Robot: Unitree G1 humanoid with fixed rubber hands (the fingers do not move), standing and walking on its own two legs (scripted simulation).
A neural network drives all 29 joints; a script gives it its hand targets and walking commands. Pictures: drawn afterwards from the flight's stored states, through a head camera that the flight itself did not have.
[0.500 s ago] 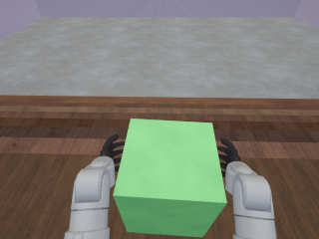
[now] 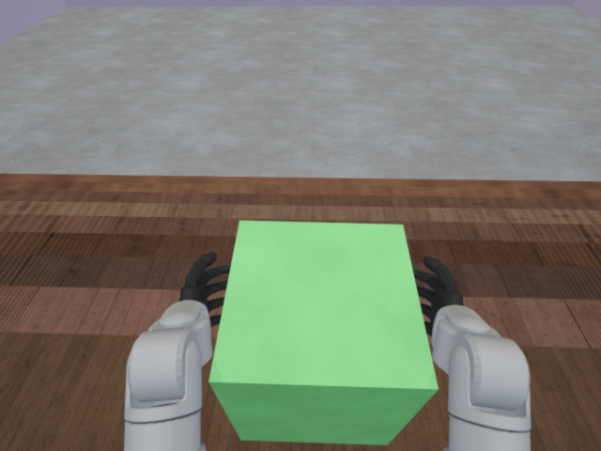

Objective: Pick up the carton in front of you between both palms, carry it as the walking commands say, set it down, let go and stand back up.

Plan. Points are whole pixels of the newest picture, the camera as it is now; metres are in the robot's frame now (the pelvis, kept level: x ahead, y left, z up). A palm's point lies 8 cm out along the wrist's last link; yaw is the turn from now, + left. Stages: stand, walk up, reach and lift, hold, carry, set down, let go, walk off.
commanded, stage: carry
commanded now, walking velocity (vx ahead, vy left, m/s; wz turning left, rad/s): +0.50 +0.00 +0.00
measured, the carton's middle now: (317, 338) +0.27 -0.01 +0.02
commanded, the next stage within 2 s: none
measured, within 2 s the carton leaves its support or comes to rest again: neither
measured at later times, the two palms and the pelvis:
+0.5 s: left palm (225, 118) +0.67 +0.15 +0.13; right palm (381, 117) +0.67 -0.15 +0.13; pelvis +0.32 +0.00 +0.00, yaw -2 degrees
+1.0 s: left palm (252, 62) +1.02 +0.13 +0.11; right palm (366, 62) +1.00 -0.17 +0.11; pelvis +0.64 -0.01 -0.03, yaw +1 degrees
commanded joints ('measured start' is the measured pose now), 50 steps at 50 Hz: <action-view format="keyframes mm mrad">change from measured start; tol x16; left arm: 1 -410 -864 -667 8 -352 -7 -240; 30 -1292 -898 -501 346 -499 -12 -164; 50 -1097 -848 -490 344 -370 9 -177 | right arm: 1 -515 855 757 -52 422 5 286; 12 -586 858 732 97 346 -84 217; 26 -1109 699 526 337 420 -16 164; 32 -1385 979 554 329 556 -28 203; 50 -1176 945 612 365 508 -27 229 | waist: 1 74 -323 -327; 5 46 -34 -260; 23 41 -184 -207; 27 -44 265 -503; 30 -12 16 -403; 41 -43 117 -472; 50 -94 2 -185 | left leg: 1 -632 -151 -21 682 82 -1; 3 -713 -32 -168 846 81 62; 17 -751 -52 -1 185 439 65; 21 -636 -95 35 13 477 112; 24 -229 -162 70 -86 451 132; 27 295 267 -775 -188 375 327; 30 116 188 -453 -110 757 248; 41 248 124 -218 32 1125 238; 47 471 64 -305 185 890 212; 50 -117 -10 -145 146 554 156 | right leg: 1 761 -391 824 -329 -284 -159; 8 479 -278 397 -305 -92 -94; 23 601 -172 110 -7 710 -33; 24 554 -141 64 205 654 -1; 27 -121 98 240 870 -398 23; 28 -185 46 289 914 -378 -2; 37 -217 -12 231 425 -257 50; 41 -243 -12 193 483 -11 32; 46 -649 -31 252 308 110 31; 50 33 14 140 -98 653 31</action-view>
